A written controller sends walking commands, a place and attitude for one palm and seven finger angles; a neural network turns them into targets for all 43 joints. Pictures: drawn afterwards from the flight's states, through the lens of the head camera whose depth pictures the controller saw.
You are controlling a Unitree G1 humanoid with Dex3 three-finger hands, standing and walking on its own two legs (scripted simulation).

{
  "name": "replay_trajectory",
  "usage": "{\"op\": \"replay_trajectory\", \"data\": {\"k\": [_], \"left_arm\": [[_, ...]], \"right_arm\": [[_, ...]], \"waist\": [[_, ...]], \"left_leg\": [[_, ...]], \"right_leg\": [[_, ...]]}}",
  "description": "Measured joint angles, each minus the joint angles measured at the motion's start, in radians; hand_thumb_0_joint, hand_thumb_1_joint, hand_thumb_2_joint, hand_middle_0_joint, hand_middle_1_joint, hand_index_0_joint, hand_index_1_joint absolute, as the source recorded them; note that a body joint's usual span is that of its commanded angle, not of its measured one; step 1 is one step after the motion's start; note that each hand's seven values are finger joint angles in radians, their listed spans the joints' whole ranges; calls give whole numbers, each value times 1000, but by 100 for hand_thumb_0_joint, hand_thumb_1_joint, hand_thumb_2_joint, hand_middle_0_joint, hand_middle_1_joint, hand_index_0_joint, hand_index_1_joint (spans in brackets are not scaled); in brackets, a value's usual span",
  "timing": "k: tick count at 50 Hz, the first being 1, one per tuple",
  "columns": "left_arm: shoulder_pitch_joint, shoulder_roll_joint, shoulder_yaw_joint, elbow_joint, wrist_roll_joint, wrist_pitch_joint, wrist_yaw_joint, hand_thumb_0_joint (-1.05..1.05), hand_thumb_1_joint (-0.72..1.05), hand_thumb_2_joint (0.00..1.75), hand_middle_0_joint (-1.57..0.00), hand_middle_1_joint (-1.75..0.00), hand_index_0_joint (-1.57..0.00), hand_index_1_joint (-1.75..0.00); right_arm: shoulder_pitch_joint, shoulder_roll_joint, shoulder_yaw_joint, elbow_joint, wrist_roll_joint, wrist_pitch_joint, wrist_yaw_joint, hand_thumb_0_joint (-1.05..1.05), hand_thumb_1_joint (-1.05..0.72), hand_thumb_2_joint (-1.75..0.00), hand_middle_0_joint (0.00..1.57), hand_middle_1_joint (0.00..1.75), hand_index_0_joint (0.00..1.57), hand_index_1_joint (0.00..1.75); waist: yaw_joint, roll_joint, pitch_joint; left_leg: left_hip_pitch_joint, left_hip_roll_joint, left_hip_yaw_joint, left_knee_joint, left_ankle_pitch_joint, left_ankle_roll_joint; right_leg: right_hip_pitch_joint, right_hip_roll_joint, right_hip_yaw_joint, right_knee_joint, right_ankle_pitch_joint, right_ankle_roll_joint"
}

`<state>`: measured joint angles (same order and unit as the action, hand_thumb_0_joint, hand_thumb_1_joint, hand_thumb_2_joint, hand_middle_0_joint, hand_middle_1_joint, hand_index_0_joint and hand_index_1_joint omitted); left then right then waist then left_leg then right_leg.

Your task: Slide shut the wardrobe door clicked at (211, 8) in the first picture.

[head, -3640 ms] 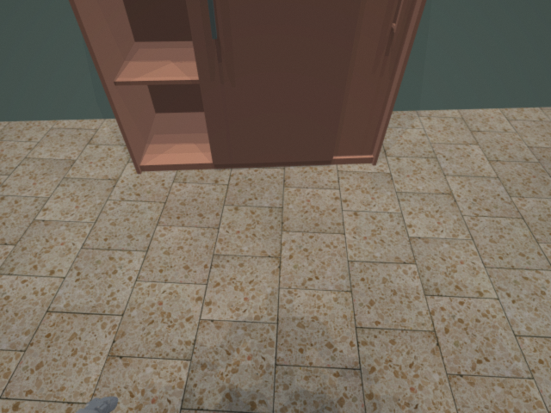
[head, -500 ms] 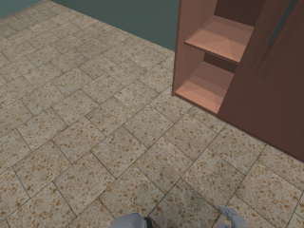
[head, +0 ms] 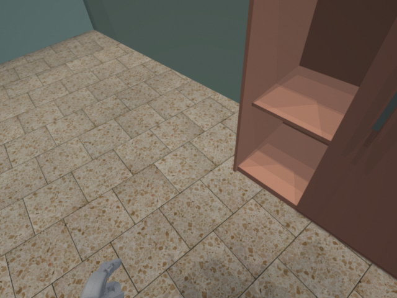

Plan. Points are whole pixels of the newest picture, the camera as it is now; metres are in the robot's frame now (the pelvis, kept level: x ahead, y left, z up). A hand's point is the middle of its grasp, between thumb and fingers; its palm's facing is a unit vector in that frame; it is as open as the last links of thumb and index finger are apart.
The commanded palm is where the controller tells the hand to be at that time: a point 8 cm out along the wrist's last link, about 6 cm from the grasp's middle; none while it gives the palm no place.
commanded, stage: walk to a spot facing it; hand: right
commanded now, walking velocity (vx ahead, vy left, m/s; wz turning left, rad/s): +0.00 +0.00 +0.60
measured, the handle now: out of the picture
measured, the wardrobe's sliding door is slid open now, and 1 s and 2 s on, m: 0.40 0.40 0.40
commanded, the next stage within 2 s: turn to face it in 0.40 s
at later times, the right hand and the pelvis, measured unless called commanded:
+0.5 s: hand (254, 239) +0.29 -0.13 -0.15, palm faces -0.27 +0.93 -0.27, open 7.4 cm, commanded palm none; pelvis +0.10 +0.02 -0.01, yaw +17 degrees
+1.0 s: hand (277, 259) +0.24 -0.18 -0.16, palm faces -0.11 +0.97 -0.21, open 7.4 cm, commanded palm none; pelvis +0.14 +0.00 +0.02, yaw +9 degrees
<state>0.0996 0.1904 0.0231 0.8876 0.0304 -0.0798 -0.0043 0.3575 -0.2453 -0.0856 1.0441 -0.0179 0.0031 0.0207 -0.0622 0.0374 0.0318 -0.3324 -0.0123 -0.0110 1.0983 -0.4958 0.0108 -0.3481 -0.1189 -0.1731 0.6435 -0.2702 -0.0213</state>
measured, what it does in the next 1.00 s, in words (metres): walks ahead: left foot, then right foot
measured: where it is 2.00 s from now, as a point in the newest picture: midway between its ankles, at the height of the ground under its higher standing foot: outside the picture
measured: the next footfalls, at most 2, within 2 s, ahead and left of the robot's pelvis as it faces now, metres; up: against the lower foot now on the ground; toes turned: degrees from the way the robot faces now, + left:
left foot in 0.38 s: +0.17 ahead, +0.14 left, +0.00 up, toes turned +21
right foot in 0.76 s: +0.22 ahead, -0.09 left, +0.00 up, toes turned +10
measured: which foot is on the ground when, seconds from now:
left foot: up 0.00-0.36, down 0.38-0.78, up 0.80-1.00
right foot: down 0.00-0.38, up 0.40-0.74, down 0.76-1.00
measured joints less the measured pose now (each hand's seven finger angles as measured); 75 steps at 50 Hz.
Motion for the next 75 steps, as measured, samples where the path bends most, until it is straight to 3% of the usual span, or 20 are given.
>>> {"op": "replay_trajectory", "data": {"k": [3, 7, 13, 19, 21, 24, 29, 33, 37, 38, 41, 45, 50, 55, 58, 61, 64, 66, 69, 75], "left_arm": [[41, -28, -9, 11, -3, 2, 9, 0, 92, 90, -20, -30, -20, -30], [98, -44, 8, 46, -16, 16, 26, -1, 93, 90, -20, -30, -20, -30], [158, -4, 30, 83, -6, 48, 22, -1, 94, 90, -20, -30, -20, -30], [216, 27, 51, 98, -4, 80, 10, 0, 92, 90, -20, -30, -20, -30], [219, 38, 51, 99, -12, 101, 7, 0, 92, 90, -20, -30, -20, -30], [185, 46, 47, 96, -17, 130, 18, 1, 92, 90, -20, -30, -20, -30], [132, 35, 32, 61, -9, 132, 17, 1, 91, 90, -20, -30, -20, -29], [127, 18, 20, 61, -11, 118, 14, 0, 91, 90, -20, -30, -19, -29], [158, -6, 5, 90, -16, 103, 8, 0, 91, 90, -20, -30, -19, -29], [168, -13, 2, 98, -16, 100, 6, 0, 91, 90, -20, -30, -20, -29], [184, -40, -1, 117, -5, 109, 6, 1, 93, 90, -20, -30, -20, -30], [194, -50, 1, 111, -4, 103, 10, 1, 93, 90, -20, -30, -20, -30], [186, -35, 18, 96, -6, 100, 11, 1, 92, 90, -20, -30, -20, -30], [172, 2, 41, 82, -5, 113, 7, 0, 91, 90, -20, -30, -20, -30], [166, 29, 56, 72, -10, 127, 1, 0, 91, 90, -20, -30, -20, -30], [151, 64, 76, 69, -11, 146, -3, 1, 91, 90, -20, -30, -20, -30], [129, 87, 86, 70, -6, 161, -13, 1, 91, 90, -20, -30, -20, -30], [112, 95, 87, 63, -5, 161, -19, 1, 91, 90, -20, -30, -20, -30], [88, 98, 83, 53, -7, 163, -24, 1, 91, 90, -20, -30, -19, -29], [25, 92, 67, 35, -13, 167, -31, 1, 91, 90, -19, -30, -19, -29]], "right_arm": [[-35, -4, -6, -25, -5, 16, 9, 0, -92, -90, 20, 30, 19, 30], [-87, 6, -12, -79, -5, 32, 13, 0, -92, -90, 19, 30, 19, 30], [-173, 25, -12, -118, -9, 55, 15, 0, -92, -90, 19, 30, 19, 30], [-230, 28, 4, -157, -11, 35, 15, 0, -91, -90, 19, 30, 19, 30], [-247, 25, 12, -168, -6, 6, 6, 0, -91, -90, 20, 30, 19, 30], [-254, 30, 21, -174, 7, 5, -12, 0, -91, -90, 20, 30, 20, 30], [-240, 37, 31, -150, 0, 28, -29, 0, -91, -90, 20, 30, 20, 30], [-233, 53, 47, -125, -7, 24, -30, 0, -91, -90, 20, 30, 20, 30], [-222, 71, 61, -104, 0, 16, -33, 0, -91, -90, 20, 30, 20, 30], [-219, 74, 61, -101, 4, 18, -33, 0, -91, -90, 20, 30, 20, 30], [-201, 69, 50, -91, 7, 35, -35, 0, -91, -90, 20, 30, 20, 30], [-179, 58, 29, -77, 3, 45, -30, 0, -91, -90, 20, 30, 20, 30], [-167, 38, 12, -73, 10, 48, -36, 0, -91, -90, 20, 30, 20, 30], [-190, 29, 9, -89, 18, 46, -40, 0, -91, -90, 20, 30, 19, 30], [-195, 26, 14, -114, 20, 31, -41, 0, -91, -90, 20, 30, 19, 30], [-193, 41, 25, -130, 8, 17, -44, 0, -91, -90, 20, 30, 20, 30], [-175, 52, 35, -141, 3, 15, -45, 0, -91, -90, 20, 30, 20, 30], [-167, 56, 41, -142, 0, 14, -45, 0, -91, -90, 20, 30, 20, 30], [-155, 60, 51, -145, -4, 10, -42, 0, -91, -90, 20, 30, 20, 30], [-126, 50, 60, -143, -11, 10, -33, 0, -91, -90, 20, 30, 20, 30]], "waist": [[7, 6, 4], [17, 4, 12], [57, -7, 40], [97, -43, 68], [97, -61, 78], [96, -77, 94], [101, -73, 55], [100, -67, 16], [95, -61, -15], [96, -59, -23], [86, -16, -33], [84, -11, -17], [87, -32, 15], [99, -64, 33], [95, -75, 26], [93, -105, 23], [88, -98, 13], [89, -87, 15], [84, -66, 21], [51, -32, 42]], "left_leg": [[-120, 39, 52, 140, 91, -19], [-222, 78, 74, 118, 180, -46], [-222, 103, 104, -125, 225, -61], [-72, 64, 143, -427, 253, -18], [-79, 41, 135, -406, 232, 41], [-64, 17, 118, -403, 215, 55], [-11, -8, 82, -524, 273, 49], [28, -6, 79, -580, 290, 36], [62, 2, 114, -574, 264, 13], [60, 7, 129, -553, 247, 5], [30, 38, 120, -449, 130, -26], [-60, 37, 69, -180, 60, -47], [-72, 40, 35, -172, 34, -73], [-19, 27, 17, -331, 43, -75], [61, 24, 26, -530, 153, -68], [79, 31, 78, -536, 201, -2], [108, 58, 115, -554, 183, 10], [124, 75, 137, -569, 190, 10], [137, 102, 171, -580, 195, 9], [126, 151, 235, -560, 189, -8]], "right_leg": [[79, -6, -38, -76, 1, 6], [153, -8, -92, -150, 1, 3], [215, -17, -167, -156, -48, 18], [217, -78, -228, 13, -173, 66], [117, -93, -130, 250, -241, 84], [-27, -41, 42, 529, -267, 98], [-124, -15, 117, 493, -161, 102], [-93, 11, 128, 322, -135, 82], [35, 33, 118, 26, -39, 68], [55, 38, 123, -21, -26, 44], [54, 75, 130, -24, -41, 5], [67, 100, 155, -115, 17, -5], [62, 116, 199, -178, 68, -4], [29, 136, 262, -164, 84, 16], [-4, 158, 296, -119, 76, 38], [-81, 158, 280, 101, -112, 48], [-157, 143, 218, 388, -146, 63], [-174, 121, 188, 482, -125, 78], [-155, 95, 163, 484, -124, 96], [-57, 74, 123, 280, -173, 97]]}}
